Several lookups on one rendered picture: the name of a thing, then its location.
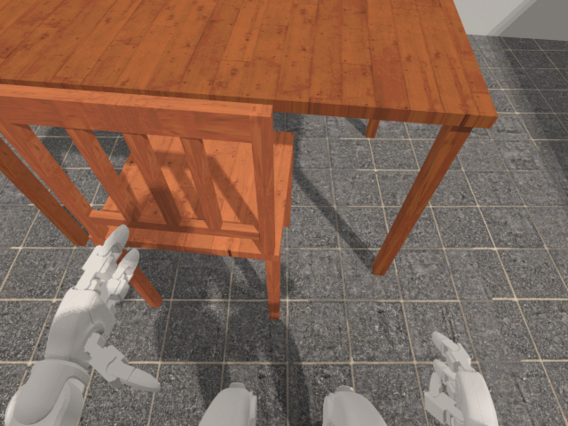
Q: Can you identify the chair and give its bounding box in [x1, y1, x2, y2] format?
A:
[0, 84, 295, 320]

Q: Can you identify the left robot thigh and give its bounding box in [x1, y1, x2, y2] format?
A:
[198, 388, 257, 426]

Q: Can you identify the robot left hand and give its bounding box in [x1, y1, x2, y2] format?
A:
[44, 225, 161, 392]

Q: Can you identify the robot right hand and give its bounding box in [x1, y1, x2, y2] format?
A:
[424, 331, 499, 426]

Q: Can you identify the robot thigh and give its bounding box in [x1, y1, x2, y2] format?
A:
[323, 391, 387, 426]
[198, 388, 257, 426]

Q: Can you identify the table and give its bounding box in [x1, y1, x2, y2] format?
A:
[0, 0, 499, 276]

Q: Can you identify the right robot thigh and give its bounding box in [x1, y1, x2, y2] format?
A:
[323, 391, 387, 426]

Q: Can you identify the robot left forearm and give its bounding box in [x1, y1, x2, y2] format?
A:
[4, 359, 91, 426]

